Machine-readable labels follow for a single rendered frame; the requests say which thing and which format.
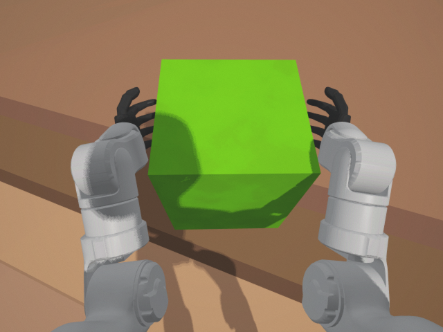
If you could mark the carton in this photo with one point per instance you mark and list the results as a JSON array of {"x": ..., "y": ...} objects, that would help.
[{"x": 232, "y": 145}]

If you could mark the robot right forearm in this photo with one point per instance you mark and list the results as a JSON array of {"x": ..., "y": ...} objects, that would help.
[{"x": 359, "y": 191}]

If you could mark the left robot upper arm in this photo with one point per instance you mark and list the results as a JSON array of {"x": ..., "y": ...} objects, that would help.
[{"x": 123, "y": 297}]

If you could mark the robot left hand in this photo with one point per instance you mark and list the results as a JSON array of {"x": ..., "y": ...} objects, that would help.
[{"x": 127, "y": 114}]

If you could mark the robot right hand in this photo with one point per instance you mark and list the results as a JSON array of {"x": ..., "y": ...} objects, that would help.
[{"x": 337, "y": 113}]

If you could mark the right robot upper arm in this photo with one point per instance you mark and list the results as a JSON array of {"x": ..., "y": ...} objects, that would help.
[{"x": 344, "y": 296}]

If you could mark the robot left forearm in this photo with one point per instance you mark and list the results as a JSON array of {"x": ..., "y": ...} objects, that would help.
[{"x": 105, "y": 182}]

